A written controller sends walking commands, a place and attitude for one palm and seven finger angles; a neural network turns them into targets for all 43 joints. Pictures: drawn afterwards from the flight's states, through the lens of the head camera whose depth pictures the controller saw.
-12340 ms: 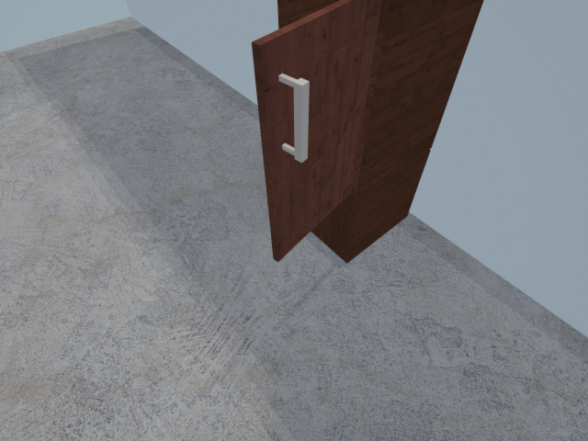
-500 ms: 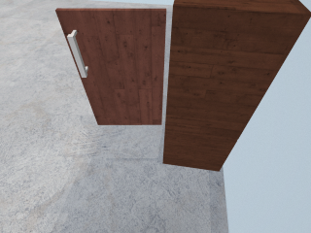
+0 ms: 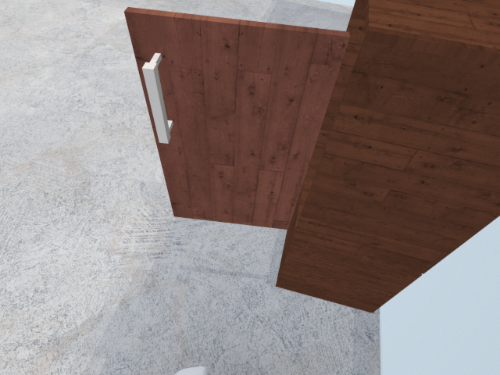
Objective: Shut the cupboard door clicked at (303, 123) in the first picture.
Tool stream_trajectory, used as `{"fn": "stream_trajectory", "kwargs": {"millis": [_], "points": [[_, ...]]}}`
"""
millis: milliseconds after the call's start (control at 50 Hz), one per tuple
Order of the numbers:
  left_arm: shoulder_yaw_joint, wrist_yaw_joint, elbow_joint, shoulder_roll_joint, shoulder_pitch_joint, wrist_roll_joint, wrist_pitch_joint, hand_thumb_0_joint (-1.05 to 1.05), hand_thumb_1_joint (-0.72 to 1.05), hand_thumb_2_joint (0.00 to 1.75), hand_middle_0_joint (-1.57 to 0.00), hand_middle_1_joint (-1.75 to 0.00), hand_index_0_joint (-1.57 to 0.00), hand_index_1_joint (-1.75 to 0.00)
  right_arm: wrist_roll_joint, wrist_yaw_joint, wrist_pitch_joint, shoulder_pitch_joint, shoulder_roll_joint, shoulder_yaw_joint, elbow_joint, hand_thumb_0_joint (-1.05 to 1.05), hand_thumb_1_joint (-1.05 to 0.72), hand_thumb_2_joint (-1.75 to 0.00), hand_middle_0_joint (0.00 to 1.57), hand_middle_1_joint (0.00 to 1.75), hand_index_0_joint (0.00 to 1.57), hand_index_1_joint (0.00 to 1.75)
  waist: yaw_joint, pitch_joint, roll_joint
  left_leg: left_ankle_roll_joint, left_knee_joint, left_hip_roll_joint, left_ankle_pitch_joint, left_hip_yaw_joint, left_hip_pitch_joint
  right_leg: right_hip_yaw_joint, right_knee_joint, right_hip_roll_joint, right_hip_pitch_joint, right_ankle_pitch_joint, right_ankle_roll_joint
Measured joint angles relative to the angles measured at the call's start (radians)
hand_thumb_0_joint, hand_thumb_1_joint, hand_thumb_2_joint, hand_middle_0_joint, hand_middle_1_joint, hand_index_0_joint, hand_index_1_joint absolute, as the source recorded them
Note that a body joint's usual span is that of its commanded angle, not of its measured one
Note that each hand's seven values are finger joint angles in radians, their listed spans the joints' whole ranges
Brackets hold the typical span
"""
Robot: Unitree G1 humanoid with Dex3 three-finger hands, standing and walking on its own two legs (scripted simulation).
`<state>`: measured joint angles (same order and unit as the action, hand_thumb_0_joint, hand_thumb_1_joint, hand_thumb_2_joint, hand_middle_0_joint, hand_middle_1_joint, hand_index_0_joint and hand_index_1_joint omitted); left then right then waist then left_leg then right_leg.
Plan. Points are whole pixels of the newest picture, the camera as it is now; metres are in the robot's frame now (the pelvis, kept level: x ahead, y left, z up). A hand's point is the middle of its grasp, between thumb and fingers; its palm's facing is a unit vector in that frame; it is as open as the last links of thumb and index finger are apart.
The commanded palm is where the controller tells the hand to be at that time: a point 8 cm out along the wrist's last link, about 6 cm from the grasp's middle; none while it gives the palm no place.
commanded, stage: come to a stop and stand still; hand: left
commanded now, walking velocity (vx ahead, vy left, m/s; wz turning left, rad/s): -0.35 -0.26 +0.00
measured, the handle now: (161, 101) +0.54 +0.22 +0.12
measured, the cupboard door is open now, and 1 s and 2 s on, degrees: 99 99 99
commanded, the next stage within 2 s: look again from close up in 1.16 s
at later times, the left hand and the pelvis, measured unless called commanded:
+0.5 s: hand out of the picture +0.13 +0.16 -0.15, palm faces -0.05 -0.96 -0.26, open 7.4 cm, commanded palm none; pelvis +0.03 -0.03 +0.01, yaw -4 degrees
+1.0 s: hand out of the picture +0.02 +0.17 -0.17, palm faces +0.01 -0.98 -0.19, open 7.4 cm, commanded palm none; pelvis +0.02 -0.01 +0.01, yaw -3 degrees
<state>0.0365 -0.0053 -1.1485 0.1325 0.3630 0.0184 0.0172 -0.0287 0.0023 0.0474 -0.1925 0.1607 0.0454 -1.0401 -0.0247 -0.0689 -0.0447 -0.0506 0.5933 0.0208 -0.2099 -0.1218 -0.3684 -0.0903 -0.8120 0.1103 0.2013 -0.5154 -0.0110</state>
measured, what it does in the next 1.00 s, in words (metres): steps on the spot: right foot, then left foot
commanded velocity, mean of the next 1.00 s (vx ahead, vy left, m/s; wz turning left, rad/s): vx -0.06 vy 0.00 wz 0.00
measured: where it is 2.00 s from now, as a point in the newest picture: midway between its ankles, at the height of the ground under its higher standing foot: outside the picture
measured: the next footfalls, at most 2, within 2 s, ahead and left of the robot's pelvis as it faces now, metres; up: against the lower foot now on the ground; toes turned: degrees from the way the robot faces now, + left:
right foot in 0.46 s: +0.04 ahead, -0.16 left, +0.00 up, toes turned -7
left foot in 0.76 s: +0.05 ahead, +0.08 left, +0.00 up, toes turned +2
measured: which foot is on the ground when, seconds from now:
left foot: down 0.00-0.46, up 0.48-0.74, down 0.76-1.00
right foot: up 0.00-0.44, down 0.46-1.00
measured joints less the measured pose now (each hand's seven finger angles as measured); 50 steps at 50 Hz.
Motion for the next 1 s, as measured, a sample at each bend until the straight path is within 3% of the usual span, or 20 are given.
{"fn": "stream_trajectory", "kwargs": {"millis": [60, 140, 240, 380, 440, 480, 560, 620, 700, 760, 800, 840, 1000], "points": [[0.004, -0.005, 0.007, 0.013, -0.038, 0.001, -0.012, 0.01, 0.91, 0.9, -0.2, -0.29, -0.2, -0.3, 0.003, 0.023, 0.007, 0.008, -0.016, -0.01, 0.015, 0.01, -0.93, -0.9, 0.2, 0.29, 0.2, 0.3, 0.003, -0.002, -0.007, -0.01, -0.052, -0.012, -0.013, -0.025, 0.049, 0.018, -0.223, -0.02, 0.141, 0.036, 0.014], [0.007, -0.014, 0.047, 0.025, -0.103, -0.006, -0.022, 0.01, 0.91, 0.9, -0.2, -0.29, -0.19, -0.3, 0.007, 0.048, -0.002, 0.014, -0.013, -0.022, 0.002, 0.0, -0.95, -0.9, 0.2, 0.3, 0.21, 0.3, 0.008, -0.003, -0.003, -0.023, -0.14, -0.029, 0.015, -0.04, 0.102, 0.03, -0.158, -0.035, 0.216, 0.111, -0.007], [0.022, -0.014, 0.106, 0.046, -0.167, -0.002, -0.056, 0.01, 0.91, 0.9, -0.2, -0.29, -0.19, -0.3, 0.005, 0.053, -0.042, 0.02, -0.011, -0.022, -0.015, 0.0, -0.94, -0.9, 0.2, 0.3, 0.21, 0.3, 0.019, -0.003, 0.013, -0.018, -0.136, -0.006, -0.002, -0.043, 0.113, 0.039, -0.092, -0.062, 0.232, 0.093, -0.01], [0.03, -0.014, 0.161, 0.064, -0.225, 0.001, -0.076, 0.01, 0.91, 0.9, -0.19, -0.29, -0.19, -0.3, 0.001, 0.047, -0.066, 0.002, 0.005, -0.001, -0.019, 0.0, -0.92, -0.9, 0.2, 0.3, 0.21, 0.3, 0.048, -0.008, 0.058, 0.012, -0.098, 0.046, -0.021, -0.033, 0.09, 0.043, 0.023, -0.072, 0.157, 0.088, -0.001], [0.026, -0.015, 0.18, 0.068, -0.228, 0.0, -0.06, 0.0, 0.91, 0.9, -0.2, -0.29, -0.19, -0.3, 0.007, 0.038, -0.074, -0.019, 0.014, 0.007, -0.022, 0.01, -0.91, -0.9, 0.2, 0.3, 0.21, 0.3, 0.051, -0.003, 0.064, 0.036, -0.065, 0.056, -0.033, -0.03, 0.067, 0.039, 0.219, -0.064, 0.063, 0.23, 0.003], [0.022, -0.021, 0.179, 0.069, -0.221, 0.003, -0.04, 0.0, 0.91, 0.9, -0.2, -0.29, -0.19, -0.3, 0.016, 0.03, -0.083, -0.027, 0.02, 0.011, -0.025, 0.01, -0.91, -0.9, 0.2, 0.3, 0.21, 0.3, 0.048, 0.004, 0.058, 0.057, -0.014, 0.053, -0.075, -0.026, 0.042, 0.046, 0.279, -0.059, 0.033, 0.212, 0.004], [-0.006, -0.024, 0.15, 0.033, -0.21, 0.004, -0.023, 0.0, 0.91, 0.9, -0.2, -0.29, -0.2, -0.3, 0.021, 0.023, -0.11, -0.033, 0.045, 0.017, -0.031, 0.01, -0.91, -0.9, 0.2, 0.3, 0.2, 0.3, 0.061, 0.001, 0.085, 0.085, 0.149, 0.013, -0.26, 0.052, 0.01, 0.032, 0.28, -0.067, 0.018, 0.19, 0.006], [-0.011, -0.027, 0.137, 0.019, -0.199, 0.001, -0.018, 0.01, 0.91, 0.9, -0.2, -0.29, -0.2, -0.3, 0.025, 0.02, -0.115, -0.036, 0.043, 0.013, -0.035, 0.01, -0.91, -0.9, 0.19, 0.29, 0.2, 0.3, 0.054, 0.002, 0.068, 0.098, 0.198, -0.008, -0.272, 0.066, 0.021, 0.028, 0.301, -0.061, 0.001, 0.205, 0.01], [-0.003, -0.027, 0.13, 0.031, -0.19, 0.002, -0.015, 0.0, 0.93, 0.9, -0.2, -0.29, -0.2, -0.3, 0.026, 0.013, -0.111, -0.03, 0.031, 0.009, -0.03, 0.01, -0.91, -0.9, 0.19, 0.29, 0.2, 0.3, 0.035, -0.002, 0.04, 0.107, 0.103, -0.017, -0.23, 0.067, 0.07, 0.02, 0.305, -0.053, 0.0, 0.212, 0.007], [0.001, -0.024, 0.118, 0.043, -0.179, -0.002, -0.019, 0.0, 0.92, 0.9, -0.2, -0.29, -0.2, -0.3, 0.023, 0.012, -0.096, -0.023, 0.029, 0.005, -0.02, 0.01, -0.91, -0.9, 0.19, 0.29, 0.2, 0.3, 0.025, -0.004, 0.03, 0.095, -0.065, -0.017, -0.096, 0.061, 0.137, 0.014, 0.27, -0.049, 0.019, 0.2, -0.007], [0.007, -0.022, 0.104, 0.054, -0.175, -0.007, -0.031, 0.0, 0.92, 0.9, -0.2, -0.29, -0.2, -0.3, 0.018, 0.014, -0.085, -0.015, 0.018, 0.002, -0.02, 0.01, -0.91, -0.9, 0.19, 0.29, 0.2, 0.3, 0.016, -0.01, 0.006, 0.043, -0.075, -0.033, -0.064, 0.051, 0.141, 0.022, 0.252, -0.034, 0.025, 0.193, -0.018], [0.008, -0.022, 0.092, 0.06, -0.161, -0.006, -0.044, 0.0, 0.92, 0.9, -0.2, -0.29, -0.2, -0.3, 0.014, 0.016, -0.081, -0.015, 0.01, -0.005, -0.017, 0.01, -0.91, -0.9, 0.19, 0.29, 0.2, 0.3, 0.005, -0.001, 0.0, 0.015, -0.075, -0.035, -0.072, 0.043, 0.144, 0.029, 0.269, -0.033, 0.019, 0.206, -0.021], [-0.008, -0.013, 0.041, 0.049, -0.107, 0.0, -0.045, 0.01, 0.91, 0.9, -0.2, -0.29, -0.2, -0.3, 0.018, 0.025, -0.068, -0.006, 0.001, -0.018, -0.017, 0.01, -0.92, -0.9, 0.2, 0.3, 0.21, 0.3, -0.004, 0.02, 0.018, 0.001, -0.144, -0.044, -0.042, 0.028, 0.176, 0.041, 0.354, -0.029, -0.015, 0.256, -0.037]]}}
